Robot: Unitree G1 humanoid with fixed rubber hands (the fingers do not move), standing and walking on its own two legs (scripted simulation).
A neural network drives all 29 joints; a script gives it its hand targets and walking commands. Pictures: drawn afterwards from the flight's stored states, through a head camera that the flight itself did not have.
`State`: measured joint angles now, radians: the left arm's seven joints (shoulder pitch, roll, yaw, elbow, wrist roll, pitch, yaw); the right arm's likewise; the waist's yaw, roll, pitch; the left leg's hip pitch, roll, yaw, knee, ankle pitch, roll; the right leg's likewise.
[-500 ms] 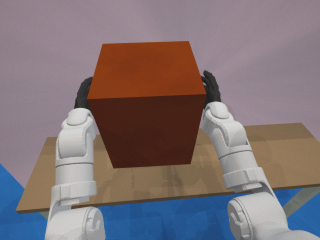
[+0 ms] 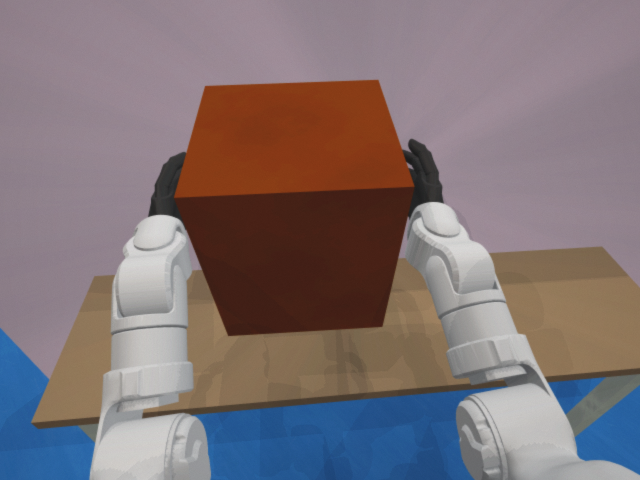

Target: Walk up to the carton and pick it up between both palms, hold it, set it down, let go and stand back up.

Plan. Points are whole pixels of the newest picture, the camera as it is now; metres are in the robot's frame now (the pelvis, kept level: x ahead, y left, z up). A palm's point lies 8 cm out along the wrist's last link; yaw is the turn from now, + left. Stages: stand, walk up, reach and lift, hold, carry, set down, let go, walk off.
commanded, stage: hold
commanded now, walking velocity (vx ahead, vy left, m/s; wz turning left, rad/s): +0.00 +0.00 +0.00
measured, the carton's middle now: (299, 214) +0.40 +0.02 +0.16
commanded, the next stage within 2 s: none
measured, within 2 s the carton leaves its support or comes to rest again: neither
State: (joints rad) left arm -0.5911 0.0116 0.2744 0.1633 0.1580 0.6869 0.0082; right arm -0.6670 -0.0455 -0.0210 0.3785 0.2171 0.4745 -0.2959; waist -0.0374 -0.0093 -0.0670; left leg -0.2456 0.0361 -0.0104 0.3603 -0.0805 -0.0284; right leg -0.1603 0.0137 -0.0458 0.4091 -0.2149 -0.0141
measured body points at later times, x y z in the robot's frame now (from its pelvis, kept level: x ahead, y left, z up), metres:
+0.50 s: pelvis +0.00 +0.00 +0.00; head -0.04 +0.01 +0.45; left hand +0.38 +0.17 +0.19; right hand +0.38 -0.14 +0.19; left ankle +0.07 +0.14 -0.74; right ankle +0.01 -0.10 -0.74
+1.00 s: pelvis +0.00 +0.00 +0.00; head -0.04 +0.01 +0.45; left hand +0.38 +0.17 +0.19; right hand +0.39 -0.14 +0.19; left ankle +0.07 +0.14 -0.74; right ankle +0.01 -0.10 -0.74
